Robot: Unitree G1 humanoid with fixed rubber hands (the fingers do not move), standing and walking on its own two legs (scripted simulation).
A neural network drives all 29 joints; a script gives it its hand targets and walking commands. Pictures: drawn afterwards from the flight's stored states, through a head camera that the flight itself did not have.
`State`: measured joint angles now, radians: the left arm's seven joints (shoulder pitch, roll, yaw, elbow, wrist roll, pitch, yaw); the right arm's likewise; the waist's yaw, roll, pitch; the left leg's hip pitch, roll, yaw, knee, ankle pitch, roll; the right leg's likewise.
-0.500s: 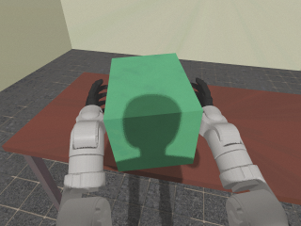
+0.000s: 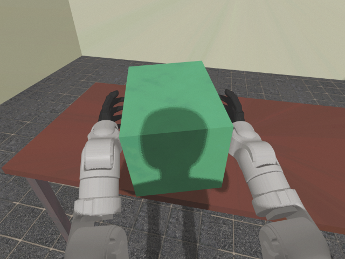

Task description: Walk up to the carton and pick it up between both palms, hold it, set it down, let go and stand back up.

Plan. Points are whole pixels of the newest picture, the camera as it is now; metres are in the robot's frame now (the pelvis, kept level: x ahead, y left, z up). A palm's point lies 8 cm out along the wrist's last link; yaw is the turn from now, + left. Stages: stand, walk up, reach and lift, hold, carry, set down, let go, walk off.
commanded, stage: hold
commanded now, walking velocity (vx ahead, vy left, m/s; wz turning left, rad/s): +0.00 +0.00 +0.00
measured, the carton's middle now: (171, 122) +0.39 +0.00 +0.18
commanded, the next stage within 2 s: none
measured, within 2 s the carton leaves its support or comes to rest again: neither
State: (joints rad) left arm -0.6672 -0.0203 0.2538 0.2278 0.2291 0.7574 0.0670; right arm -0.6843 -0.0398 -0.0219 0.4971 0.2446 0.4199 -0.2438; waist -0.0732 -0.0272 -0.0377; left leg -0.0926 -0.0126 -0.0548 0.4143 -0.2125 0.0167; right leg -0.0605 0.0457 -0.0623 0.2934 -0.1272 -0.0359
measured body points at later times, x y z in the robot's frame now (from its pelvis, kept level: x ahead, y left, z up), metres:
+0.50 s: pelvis +0.00 +0.00 +0.00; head -0.06 +0.02 +0.45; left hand +0.38 +0.15 +0.20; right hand +0.38 -0.14 +0.20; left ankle +0.02 +0.11 -0.75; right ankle +0.03 -0.10 -0.75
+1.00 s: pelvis +0.00 +0.00 +0.00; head -0.06 +0.02 +0.45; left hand +0.38 +0.15 +0.20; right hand +0.38 -0.14 +0.20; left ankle +0.02 +0.11 -0.75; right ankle +0.03 -0.10 -0.75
